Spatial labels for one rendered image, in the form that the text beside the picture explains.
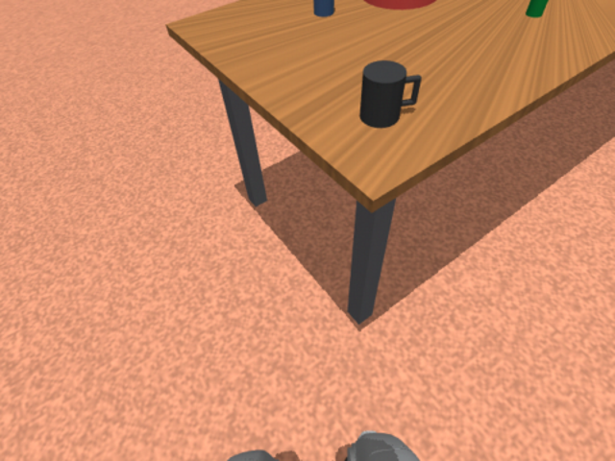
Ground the table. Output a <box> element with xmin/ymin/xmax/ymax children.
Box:
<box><xmin>165</xmin><ymin>0</ymin><xmax>615</xmax><ymax>324</ymax></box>

